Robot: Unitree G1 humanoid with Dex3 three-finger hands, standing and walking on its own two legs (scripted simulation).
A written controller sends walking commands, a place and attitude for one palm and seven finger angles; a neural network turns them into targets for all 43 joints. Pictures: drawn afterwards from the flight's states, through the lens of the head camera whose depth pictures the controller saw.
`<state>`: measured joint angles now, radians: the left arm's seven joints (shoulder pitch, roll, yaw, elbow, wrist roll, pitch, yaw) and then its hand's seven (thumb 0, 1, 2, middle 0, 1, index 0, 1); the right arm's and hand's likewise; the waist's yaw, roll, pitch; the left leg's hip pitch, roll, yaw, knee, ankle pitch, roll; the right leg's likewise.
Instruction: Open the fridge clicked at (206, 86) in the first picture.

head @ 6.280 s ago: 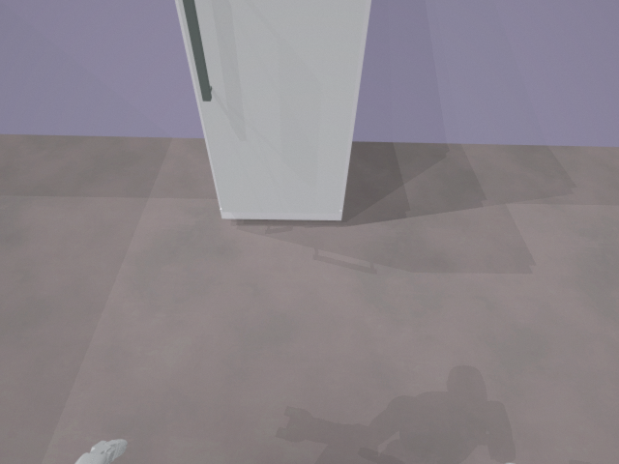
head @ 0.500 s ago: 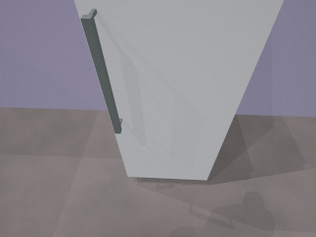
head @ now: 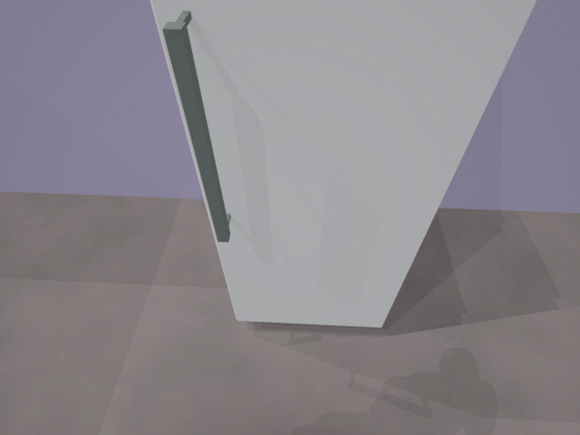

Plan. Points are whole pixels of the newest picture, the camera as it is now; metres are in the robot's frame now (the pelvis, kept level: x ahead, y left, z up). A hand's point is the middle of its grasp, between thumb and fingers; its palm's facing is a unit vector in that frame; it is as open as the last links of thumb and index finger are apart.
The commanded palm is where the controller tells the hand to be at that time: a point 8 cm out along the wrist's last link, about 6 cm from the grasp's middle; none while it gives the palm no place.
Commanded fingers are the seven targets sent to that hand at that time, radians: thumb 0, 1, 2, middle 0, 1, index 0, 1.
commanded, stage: look again from close up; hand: left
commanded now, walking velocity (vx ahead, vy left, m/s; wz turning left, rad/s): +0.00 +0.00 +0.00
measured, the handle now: (208, 152) +0.54 +0.18 +0.09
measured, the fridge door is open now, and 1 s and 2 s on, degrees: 0 0 0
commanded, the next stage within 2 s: shuffle to correct the standing spot in 0.14 s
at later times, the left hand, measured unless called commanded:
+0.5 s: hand out of the picture +0.01 +0.19 -0.19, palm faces +0.08 -0.98 -0.17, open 7.4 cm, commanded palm none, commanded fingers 0.00 0.90 0.90 -0.20 -0.30 -0.20 -0.30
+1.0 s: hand (183, 407) +0.19 +0.20 -0.18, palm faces +0.05 -0.96 -0.27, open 7.3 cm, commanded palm none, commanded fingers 0.00 0.90 0.90 -0.20 -0.30 -0.20 -0.30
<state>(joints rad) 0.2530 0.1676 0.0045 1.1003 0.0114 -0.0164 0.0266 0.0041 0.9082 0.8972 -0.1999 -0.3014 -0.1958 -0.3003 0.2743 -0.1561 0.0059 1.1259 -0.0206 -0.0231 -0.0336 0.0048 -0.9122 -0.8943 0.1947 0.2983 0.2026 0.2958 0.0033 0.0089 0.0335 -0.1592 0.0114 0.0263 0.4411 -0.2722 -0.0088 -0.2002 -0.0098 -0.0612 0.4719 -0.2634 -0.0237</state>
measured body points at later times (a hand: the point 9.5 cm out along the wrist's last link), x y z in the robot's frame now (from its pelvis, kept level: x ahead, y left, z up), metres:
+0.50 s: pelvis +0.03 +0.02 -0.01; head +0.04 +0.03 +0.44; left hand +0.01 +0.24 -0.17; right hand +0.02 -0.21 -0.17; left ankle -0.01 +0.12 -0.74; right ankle -0.01 -0.10 -0.74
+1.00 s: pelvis +0.11 +0.00 -0.01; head +0.16 -0.01 +0.43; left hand +0.19 +0.25 -0.15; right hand +0.07 -0.22 -0.18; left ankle +0.02 +0.12 -0.67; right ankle +0.18 -0.08 -0.74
